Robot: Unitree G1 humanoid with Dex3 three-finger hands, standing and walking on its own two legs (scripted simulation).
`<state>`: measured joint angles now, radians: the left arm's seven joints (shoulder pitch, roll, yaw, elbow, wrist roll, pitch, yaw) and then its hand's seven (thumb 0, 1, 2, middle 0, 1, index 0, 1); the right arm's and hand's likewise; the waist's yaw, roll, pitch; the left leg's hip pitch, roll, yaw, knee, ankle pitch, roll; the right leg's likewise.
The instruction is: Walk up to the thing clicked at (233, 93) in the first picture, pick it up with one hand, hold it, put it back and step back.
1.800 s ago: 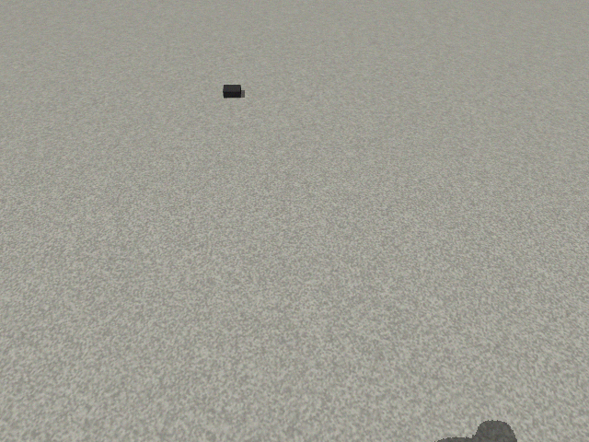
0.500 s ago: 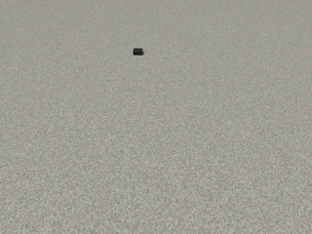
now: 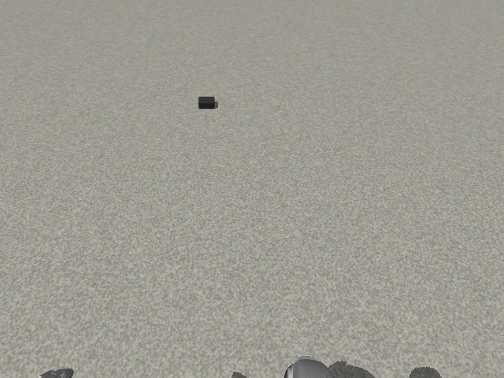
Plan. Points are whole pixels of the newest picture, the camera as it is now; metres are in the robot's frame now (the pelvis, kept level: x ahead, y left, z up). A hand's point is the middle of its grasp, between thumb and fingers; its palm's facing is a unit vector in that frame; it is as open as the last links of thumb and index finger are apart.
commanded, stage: walk up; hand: left
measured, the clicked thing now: (206, 102) +1.93 +0.25 -0.75
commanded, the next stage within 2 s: none
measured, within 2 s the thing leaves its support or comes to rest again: neither
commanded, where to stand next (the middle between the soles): +1.55 +0.07 m, yaw -1 degrees
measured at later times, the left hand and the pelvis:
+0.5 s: hand (106, 289) +0.33 +0.29 -0.16, palm faces +0.02 -0.93 -0.36, open 7.4 cm; pelvis +0.32 +0.00 -0.01, yaw +1 degrees
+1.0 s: hand (151, 151) +0.74 +0.27 -0.14, palm faces -0.09 -0.92 -0.39, open 7.4 cm; pelvis +0.61 +0.00 -0.02, yaw +0 degrees
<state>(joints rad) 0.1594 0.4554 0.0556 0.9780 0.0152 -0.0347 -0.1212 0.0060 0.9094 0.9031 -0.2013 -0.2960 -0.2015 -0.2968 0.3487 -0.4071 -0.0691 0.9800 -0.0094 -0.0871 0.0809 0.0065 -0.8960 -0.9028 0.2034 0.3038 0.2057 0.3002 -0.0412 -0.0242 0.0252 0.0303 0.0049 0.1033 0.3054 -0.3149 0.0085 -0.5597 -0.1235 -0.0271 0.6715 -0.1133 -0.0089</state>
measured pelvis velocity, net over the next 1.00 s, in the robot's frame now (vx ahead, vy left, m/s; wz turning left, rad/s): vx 0.61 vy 0.00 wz -0.01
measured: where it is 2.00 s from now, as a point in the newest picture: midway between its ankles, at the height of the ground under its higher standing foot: (238, 201)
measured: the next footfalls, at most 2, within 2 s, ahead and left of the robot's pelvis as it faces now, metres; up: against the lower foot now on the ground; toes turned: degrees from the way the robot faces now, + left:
right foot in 0.10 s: +0.26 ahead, -0.16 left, +0.00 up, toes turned -6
left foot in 0.52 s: +0.50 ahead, +0.14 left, +0.00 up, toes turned +7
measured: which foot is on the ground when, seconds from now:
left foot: down 0.00-0.14, up 0.16-0.50, down 0.52-1.00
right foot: up 0.00-0.08, down 0.10-0.54, up 0.56-0.94, down 0.96-1.00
